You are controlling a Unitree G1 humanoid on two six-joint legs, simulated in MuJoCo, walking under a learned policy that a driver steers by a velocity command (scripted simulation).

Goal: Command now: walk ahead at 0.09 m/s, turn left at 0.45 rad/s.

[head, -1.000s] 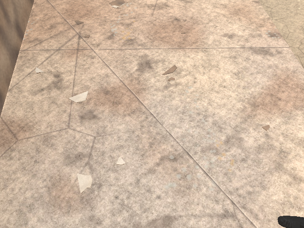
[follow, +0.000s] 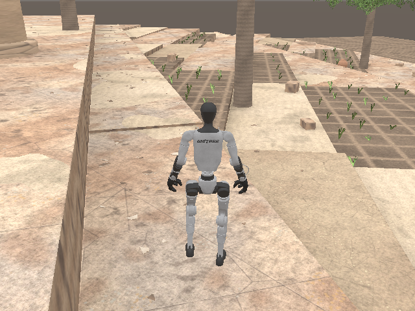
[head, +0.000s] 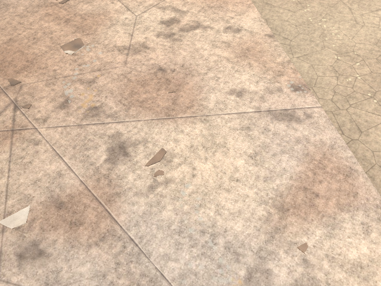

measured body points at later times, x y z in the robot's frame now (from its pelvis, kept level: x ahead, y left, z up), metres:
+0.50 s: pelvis +0.04 +0.03 +0.00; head +0.08 +0.06 +0.44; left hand +0.11 +0.35 -0.11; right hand +0.27 -0.20 -0.09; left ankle +0.04 +0.14 -0.74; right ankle +0.10 -0.11 -0.71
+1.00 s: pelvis +0.03 +0.03 -0.01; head +0.05 +0.05 +0.44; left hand -0.01 +0.33 -0.12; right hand +0.31 -0.12 -0.10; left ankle -0.04 +0.13 -0.75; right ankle +0.10 -0.10 -0.74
